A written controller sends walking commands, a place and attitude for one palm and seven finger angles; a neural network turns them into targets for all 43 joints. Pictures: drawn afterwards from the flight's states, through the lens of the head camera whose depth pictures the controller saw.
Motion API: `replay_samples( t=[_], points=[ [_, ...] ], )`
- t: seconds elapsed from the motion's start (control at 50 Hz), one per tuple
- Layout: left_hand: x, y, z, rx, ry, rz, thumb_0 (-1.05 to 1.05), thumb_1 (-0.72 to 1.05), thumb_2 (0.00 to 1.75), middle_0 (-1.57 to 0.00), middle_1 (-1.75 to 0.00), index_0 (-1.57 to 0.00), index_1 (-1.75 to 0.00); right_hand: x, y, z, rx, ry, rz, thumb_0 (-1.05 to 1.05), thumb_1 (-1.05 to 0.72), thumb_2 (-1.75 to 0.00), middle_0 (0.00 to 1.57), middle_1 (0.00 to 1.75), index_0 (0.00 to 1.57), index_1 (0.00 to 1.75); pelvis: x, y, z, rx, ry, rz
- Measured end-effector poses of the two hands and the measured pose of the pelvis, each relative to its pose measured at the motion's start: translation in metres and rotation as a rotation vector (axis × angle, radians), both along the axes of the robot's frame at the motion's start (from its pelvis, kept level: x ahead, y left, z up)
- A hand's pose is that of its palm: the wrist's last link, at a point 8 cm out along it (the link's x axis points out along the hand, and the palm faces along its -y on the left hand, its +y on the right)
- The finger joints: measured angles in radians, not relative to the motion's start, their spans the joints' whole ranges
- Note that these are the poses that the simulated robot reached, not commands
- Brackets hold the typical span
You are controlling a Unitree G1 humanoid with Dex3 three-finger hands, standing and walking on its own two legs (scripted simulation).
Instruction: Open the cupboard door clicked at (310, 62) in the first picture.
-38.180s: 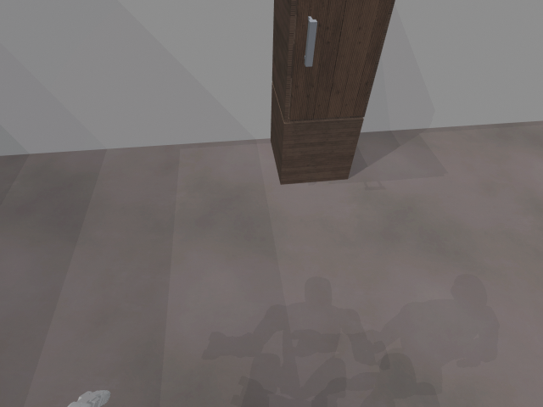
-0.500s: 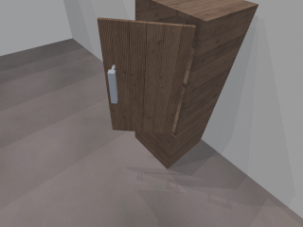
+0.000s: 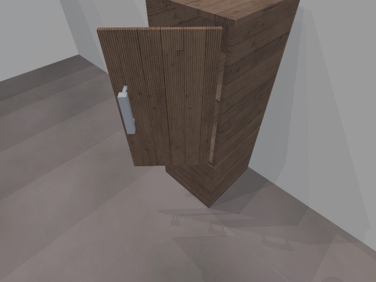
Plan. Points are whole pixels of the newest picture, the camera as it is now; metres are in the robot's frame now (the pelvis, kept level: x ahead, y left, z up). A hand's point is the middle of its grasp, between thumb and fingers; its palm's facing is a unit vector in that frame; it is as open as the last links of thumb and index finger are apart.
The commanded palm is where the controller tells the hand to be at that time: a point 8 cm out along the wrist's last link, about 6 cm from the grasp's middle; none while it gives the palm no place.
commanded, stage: shuffle to correct the standing spot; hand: left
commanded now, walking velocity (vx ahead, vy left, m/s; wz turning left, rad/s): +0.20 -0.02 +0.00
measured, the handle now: (128, 110) +0.64 +0.22 +0.00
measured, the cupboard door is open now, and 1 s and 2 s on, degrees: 46 46 46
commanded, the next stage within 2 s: come to a stop and stand still in 0.28 s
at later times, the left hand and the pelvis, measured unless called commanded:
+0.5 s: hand out of the picture +0.10 +0.20 -0.17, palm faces +0.05 -0.99 -0.14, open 7.4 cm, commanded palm none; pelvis +0.10 +0.03 +0.01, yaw +1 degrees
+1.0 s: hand out of the picture +0.17 +0.18 -0.17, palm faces +0.09 -0.98 -0.20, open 7.3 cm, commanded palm none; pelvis +0.08 +0.00 -0.01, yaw +2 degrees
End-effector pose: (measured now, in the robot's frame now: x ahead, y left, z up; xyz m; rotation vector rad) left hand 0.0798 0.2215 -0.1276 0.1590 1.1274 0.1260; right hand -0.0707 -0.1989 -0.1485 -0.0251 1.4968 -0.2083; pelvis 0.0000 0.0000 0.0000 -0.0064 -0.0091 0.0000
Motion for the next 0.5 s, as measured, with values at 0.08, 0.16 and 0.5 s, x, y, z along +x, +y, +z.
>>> replay_samples(
  t=[0.08,0.16,0.5],
  points=[
    [-0.018,0.000,-0.002,0.006,0.023,0.087,-0.01,0.95,0.90,-0.20,-0.30,-0.20,-0.30,0.036,-0.019,0.003,-0.020,-0.028,0.047,0.00,-0.90,-0.89,0.21,0.30,0.20,0.30,0.012,-0.002,0.002,-0.016,-0.008,0.015],
    [-0.045,0.009,-0.010,0.004,0.137,0.104,-0.02,0.95,0.90,-0.20,-0.30,-0.20,-0.30,0.086,-0.031,0.011,-0.065,-0.117,0.071,0.00,-0.91,-0.90,0.20,0.30,0.20,0.30,0.028,0.002,0.003,-0.022,-0.010,0.027],
    [0.017,0.030,-0.017,-0.062,0.259,0.074,0.00,0.91,0.90,-0.20,-0.30,-0.20,-0.30,0.171,0.016,0.021,-0.079,-0.135,0.117,0.00,-0.91,-0.89,0.20,0.30,0.20,0.30,0.102,0.030,0.007,-0.005,0.014,0.011]
  ],
)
